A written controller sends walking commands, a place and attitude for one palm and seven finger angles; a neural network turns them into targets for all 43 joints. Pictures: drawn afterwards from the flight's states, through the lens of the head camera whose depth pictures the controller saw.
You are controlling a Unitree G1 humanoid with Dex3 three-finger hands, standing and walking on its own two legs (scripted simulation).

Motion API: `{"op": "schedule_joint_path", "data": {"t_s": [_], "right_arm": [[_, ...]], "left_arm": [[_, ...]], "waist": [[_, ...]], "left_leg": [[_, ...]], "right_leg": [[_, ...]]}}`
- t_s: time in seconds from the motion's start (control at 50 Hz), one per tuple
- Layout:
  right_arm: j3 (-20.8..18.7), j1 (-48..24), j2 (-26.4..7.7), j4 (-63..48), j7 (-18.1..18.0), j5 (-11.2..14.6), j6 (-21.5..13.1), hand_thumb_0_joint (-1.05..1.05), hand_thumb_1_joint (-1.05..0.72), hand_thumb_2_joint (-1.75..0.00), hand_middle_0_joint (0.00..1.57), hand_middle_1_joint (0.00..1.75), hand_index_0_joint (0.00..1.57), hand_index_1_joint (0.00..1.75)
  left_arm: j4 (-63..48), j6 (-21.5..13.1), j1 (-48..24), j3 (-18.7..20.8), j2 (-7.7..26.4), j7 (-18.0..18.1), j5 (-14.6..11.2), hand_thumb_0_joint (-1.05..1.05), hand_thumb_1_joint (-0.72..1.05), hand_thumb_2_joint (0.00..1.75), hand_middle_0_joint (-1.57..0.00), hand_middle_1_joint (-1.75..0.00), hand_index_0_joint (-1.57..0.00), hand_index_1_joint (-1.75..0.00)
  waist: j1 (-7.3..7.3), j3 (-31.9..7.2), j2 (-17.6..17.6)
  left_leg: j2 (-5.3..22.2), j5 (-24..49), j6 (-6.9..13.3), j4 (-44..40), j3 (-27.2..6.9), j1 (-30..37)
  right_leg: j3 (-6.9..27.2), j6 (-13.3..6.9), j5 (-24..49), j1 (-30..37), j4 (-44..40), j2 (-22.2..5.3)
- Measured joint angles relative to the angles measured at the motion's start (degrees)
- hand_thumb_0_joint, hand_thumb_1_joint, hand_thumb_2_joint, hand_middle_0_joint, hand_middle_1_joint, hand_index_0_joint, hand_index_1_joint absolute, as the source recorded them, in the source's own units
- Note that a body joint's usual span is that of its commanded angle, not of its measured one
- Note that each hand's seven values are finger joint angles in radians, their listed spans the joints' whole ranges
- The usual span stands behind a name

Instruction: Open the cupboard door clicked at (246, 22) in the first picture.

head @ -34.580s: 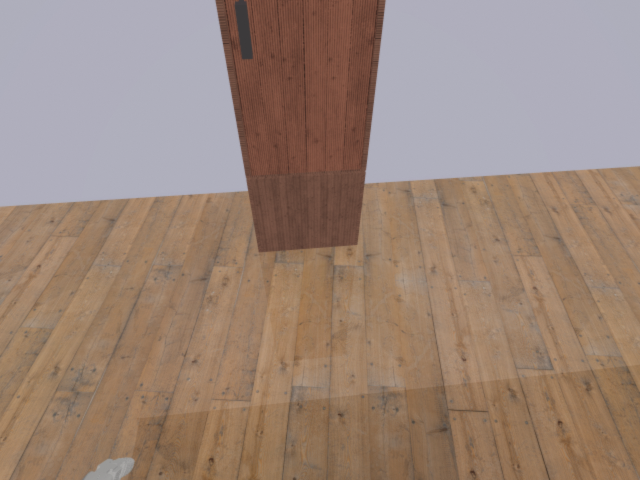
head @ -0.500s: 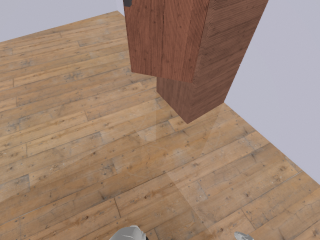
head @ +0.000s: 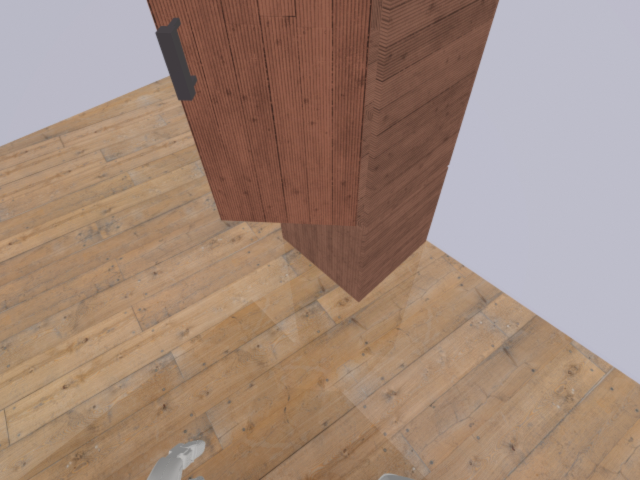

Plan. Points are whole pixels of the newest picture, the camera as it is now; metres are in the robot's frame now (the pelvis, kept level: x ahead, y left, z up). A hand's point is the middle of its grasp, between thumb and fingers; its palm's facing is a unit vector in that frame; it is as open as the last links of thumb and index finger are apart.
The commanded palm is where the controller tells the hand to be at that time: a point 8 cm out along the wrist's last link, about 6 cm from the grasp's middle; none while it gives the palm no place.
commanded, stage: take the last steps up to it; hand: left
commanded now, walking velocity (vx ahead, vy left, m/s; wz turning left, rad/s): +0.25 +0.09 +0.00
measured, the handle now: (181, 59) +0.77 +0.26 +0.14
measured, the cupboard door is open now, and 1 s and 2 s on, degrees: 42 42 42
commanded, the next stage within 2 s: come to a stop and stand still in 0.22 s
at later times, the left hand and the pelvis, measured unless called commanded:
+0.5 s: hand out of the picture +0.11 +0.24 -0.18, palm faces +0.09 -0.98 -0.15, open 7.3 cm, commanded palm none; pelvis +0.17 +0.08 +0.00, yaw +1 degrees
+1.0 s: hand (174, 457) +0.18 +0.22 -0.15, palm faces -0.03 -0.96 -0.27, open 7.4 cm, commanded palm none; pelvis +0.12 +0.02 +0.01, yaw -1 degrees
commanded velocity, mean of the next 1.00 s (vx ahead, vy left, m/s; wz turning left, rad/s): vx -0.05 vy -0.05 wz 0.00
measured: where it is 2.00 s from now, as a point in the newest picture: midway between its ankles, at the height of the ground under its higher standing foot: outside the picture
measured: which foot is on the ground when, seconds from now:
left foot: down 0.00-0.00, up 0.02-0.38, down 0.40-0.92, up 0.94-1.00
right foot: down 0.00-0.42, up 0.44-0.90, down 0.92-1.00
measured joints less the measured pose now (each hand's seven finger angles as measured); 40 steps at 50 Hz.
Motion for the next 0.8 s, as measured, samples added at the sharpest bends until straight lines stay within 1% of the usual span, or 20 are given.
{"op": "schedule_joint_path", "data": {"t_s": [0.02, 0.06, 0.08, 0.1, 0.14, 0.2, 0.26, 0.32, 0.36, 0.38, 0.4, 0.42, 0.44, 0.48, 0.52, 0.56, 0.62, 0.66, 0.72, 0.8], "right_arm": [[0.0, 0.0, 0.3, 0.6, 0.1, 0.4, 0.4, 0.01, -0.91, -0.9, 0.2, 0.3, 0.2, 0.29], [-0.1, -0.8, 0.7, 0.9, 0.3, 0.8, 1.2, 0.01, -0.91, -0.9, 0.2, 0.3, 0.2, 0.29], [-0.3, -1.5, 0.6, 0.8, 0.4, 0.8, 1.5, 0.01, -0.91, -0.9, 0.2, 0.3, 0.2, 0.29], [-0.6, -2.5, 0.4, 0.4, 0.4, 0.7, 1.9, 0.01, -0.91, -0.9, 0.2, 0.3, 0.2, 0.29], [-1.1, -5.0, -0.1, -0.9, 0.5, 0.4, 2.4, 0.01, -0.91, -0.9, 0.2, 0.3, 0.2, 0.29], [-1.6, -9.1, -0.7, -3.4, 0.7, 0.1, 2.4, 0.01, -0.91, -0.9, 0.2, 0.3, 0.19, 0.29], [-1.9, -12.8, -1.4, -5.2, 0.9, 0.1, 2.1, 0.01, -0.91, -0.9, 0.2, 0.3, 0.19, 0.29], [-2.2, -15.4, -2.9, -6.0, 1.2, 0.2, 1.8, 0.01, -0.93, -0.9, 0.2, 0.3, 0.19, 0.29], [-2.2, -16.7, -3.5, -6.2, 1.4, 0.3, 1.5, 0.01, -0.93, -0.9, 0.2, 0.3, 0.19, 0.29], [-2.0, -17.3, -3.7, -6.4, 1.4, 0.2, 1.2, 0.01, -0.93, -0.9, 0.2, 0.3, 0.19, 0.29], [-1.8, -17.7, -3.9, -6.6, 1.3, 0.2, 0.7, 0.01, -0.93, -0.9, 0.2, 0.3, 0.19, 0.29], [-1.6, -18.3, -3.7, -6.7, 1.0, 0.0, 0.2, 0.01, -0.92, -0.9, 0.2, 0.3, 0.19, 0.29], [-1.4, -19.2, -3.0, -6.6, 0.6, 0.1, 0.0, 0.01, -0.92, -0.9, 0.2, 0.3, 0.19, 0.29], [-0.4, -21.0, -1.4, -6.8, -0.2, 0.2, 0.4, 0.01, -0.92, -0.9, 0.2, 0.3, 0.19, 0.29], [0.1, -22.5, -0.4, -7.6, -1.0, 0.4, 1.1, 0.01, -0.92, -0.9, 0.2, 0.3, 0.19, 0.29], [0.1, -23.6, 0.3, -8.6, -1.6, 0.5, 1.7, 0.0, -0.91, -0.9, 0.2, 0.3, 0.2, 0.29], [0.0, -24.4, 0.8, -9.2, -2.0, 0.4, 2.5, 0.0, -0.91, -0.9, 0.2, 0.3, 0.2, 0.3], [-0.7, -24.2, 0.6, -9.5, -2.4, 0.6, 2.5, -0.01, -0.92, -0.9, 0.21, 0.3, 0.2, 0.3], [-1.4, -23.4, -0.6, -9.2, -2.2, 0.3, 3.0, -0.01, -0.92, -0.9, 0.21, 0.3, 0.2, 0.3], [-2.3, -21.1, -2.7, -8.3, -1.6, -0.3, 3.7, -0.01, -0.91, -0.9, 0.21, 0.3, 0.2, 0.3]], "left_arm": [[0.2, -0.9, 0.2, 0.1, -0.3, 0.1, 0.0, 0.0, 0.91, 0.9, -0.2, -0.3, -0.2, -0.3], [0.5, -1.9, 1.4, 0.0, -0.5, 0.3, -0.3, 0.0, 0.91, 0.9, -0.2, -0.3, -0.2, -0.3], [0.8, -2.1, 2.5, 0.0, -0.8, 0.6, -0.5, 0.0, 0.91, 0.9, -0.2, -0.3, -0.2, -0.3], [1.4, -2.1, 3.7, 0.0, -1.0, 0.8, -0.6, 0.0, 0.91, 0.9, -0.2, -0.3, -0.2, -0.3], [1.9, -2.6, 5.6, 1.6, -0.5, 2.2, -1.4, -0.02, 0.95, 0.9, -0.2, -0.3, -0.2, -0.3], [4.1, -2.6, 8.3, 1.7, 1.1, 2.1, -0.8, -0.03, 0.96, 0.9, -0.2, -0.3, -0.2, -0.3], [6.4, -2.4, 10.6, 1.3, 1.4, 1.5, -0.4, -0.02, 0.95, 0.9, -0.2, -0.3, -0.2, -0.3], [8.2, -2.1, 12.5, 0.8, 0.8, 1.0, -0.1, -0.01, 0.94, 0.9, -0.2, -0.3, -0.2, -0.3], [9.2, -1.7, 13.8, 0.5, 0.5, 0.8, 0.0, -0.01, 0.93, 0.9, -0.2, -0.3, -0.2, -0.3], [9.6, -1.5, 14.4, 0.4, 0.3, 0.9, 0.0, -0.01, 0.93, 0.9, -0.2, -0.3, -0.2, -0.3], [9.9, -1.1, 15.2, 0.1, 0.1, 1.2, -0.1, 0.0, 0.92, 0.9, -0.2, -0.3, -0.2, -0.3], [10.4, -0.7, 15.5, -0.2, 0.2, 1.4, -0.3, 0.0, 0.92, 0.9, -0.2, -0.3, -0.2, -0.3], [10.9, 0.0, 15.1, -0.4, 0.6, 1.8, -0.6, 0.0, 0.92, 0.9, -0.2, -0.3, -0.2, -0.3], [11.0, 1.3, 14.1, -0.7, 1.2, 2.5, -1.0, 0.0, 0.92, 0.9, -0.2, -0.3, -0.2, -0.3], [10.6, 2.7, 12.7, -0.7, 1.2, 2.8, -0.9, 0.0, 0.91, 0.9, -0.2, -0.3, -0.2, -0.3], [9.4, 3.8, 10.9, -0.4, 1.3, 2.6, -0.7, 0.0, 0.91, 0.9, -0.2, -0.3, -0.2, -0.3], [6.6, 4.8, 8.5, 0.7, 2.1, 2.2, -0.5, 0.0, 0.91, 0.9, -0.2, -0.3, -0.2, -0.3], [4.8, 5.1, 7.2, 1.5, 3.1, 2.0, -0.4, 0.0, 0.91, 0.9, -0.2, -0.3, -0.2, -0.3], [2.7, 5.6, 5.5, 2.5, 4.4, 1.7, -0.2, 0.0, 0.91, 0.9, -0.2, -0.3, -0.2, -0.3], [1.0, 5.6, 4.0, 2.6, 5.2, 1.3, 0.1, 0.0, 0.91, 0.9, -0.2, -0.3, -0.2, -0.3]], "waist": [[0.37, 0.5, 0.3], [0.65, 1.2, -0.1], [1.02, 1.3, -0.2], [1.38, 1.2, -0.2], [1.9, 0.7, -0.1], [1.89, 0.3, -0.3], [2.44, 0.0, -0.7], [3.74, -0.1, -0.8], [4.68, -0.3, -1.2], [4.99, -0.3, -1.3], [5.29, -0.5, -1.1], [5.19, -0.7, -1.6], [5.29, -0.4, -2.9], [5.82, 0.4, -4.8], [5.59, 0.9, -4.6], [5.04, 1.6, -3.5], [4.65, 2.2, -2.4], [4.37, 2.2, -2.2], [3.88, 1.7, -1.7], [2.7, 0.9, -0.3]], "left_leg": [[1.2, -1.2, -0.6, 7.1, -0.4, -2.5], [1.8, -3.2, -2.2, 27.9, -4.2, -10.8], [2.0, -2.3, -2.5, 35.5, -5.7, -14.7], [2.6, -0.5, -2.9, 40.1, -6.9, -18.2], [4.8, 3.6, -3.8, 42.4, -8.7, -24.4], [7.8, 8.2, -5.3, 36.3, -9.9, -30.0], [9.2, 11.1, -6.3, 26.5, -9.6, -31.6], [8.8, 12.5, -6.6, 18.2, -8.6, -30.6], [7.9, 13.4, -6.5, 13.2, -7.7, -28.5], [7.4, 15.4, -6.5, 9.9, -7.3, -26.8], [7.3, 19.6, -6.1, 6.8, -7.0, -24.8], [6.9, 18.4, -4.3, 7.1, -6.7, -24.4], [6.1, 16.3, -3.1, 8.8, -6.1, -24.5], [5.5, 13.6, -1.8, 9.8, -4.8, -23.7], [5.9, 13.7, -1.8, 8.7, -4.3, -22.8], [6.5, 14.6, -1.3, 7.3, -4.2, -22.5], [7.4, 16.0, -1.1, 5.4, -3.7, -22.6], [8.0, 16.8, -1.2, 4.6, -3.3, -22.8], [8.7, 17.9, -1.6, 3.8, -3.0, -23.2], [9.7, 19.1, -2.4, 3.4, -3.5, -23.9]], "right_leg": [[-0.4, -0.4, -0.5, 0.9, 0.3, 0.5], [-1.0, -0.5, -3.0, 3.0, 0.9, 0.3], [-1.1, -0.3, -3.7, 4.5, -0.2, 0.3], [-1.1, 0.1, -3.6, 6.1, -1.9, 0.3], [-1.3, 1.0, -2.4, 8.9, -6.2, 0.6], [-1.4, 1.3, -1.3, 12.4, -11.3, 0.6], [-1.3, 2.4, -1.6, 15.2, -13.9, -0.1], [-1.2, 4.0, -3.4, 17.4, -14.1, -1.2], [-1.1, 5.3, -5.4, 18.4, -12.8, -2.0], [-1.0, 6.0, -6.8, 18.8, -11.5, -2.4], [-0.9, 6.7, -8.6, 18.6, -9.3, -2.4], [-0.6, 6.9, -10.6, 17.9, -6.3, -3.0], [0.6, 6.6, -13.3, 16.8, -3.0, -3.7], [3.2, 6.2, -18.9, 13.7, 4.4, -3.3], [4.3, 6.1, -21.2, 9.7, 12.0, -1.6], [4.7, 5.9, -21.0, 5.4, 19.3, 0.0], [5.7, 6.2, -18.1, -1.0, 28.4, 1.7], [6.3, 6.5, -15.7, -3.9, 31.6, 2.1], [6.9, 6.7, -13.2, -5.0, 30.8, 1.7], [6.1, 6.1, -13.4, -1.3, 20.3, 0.4]]}}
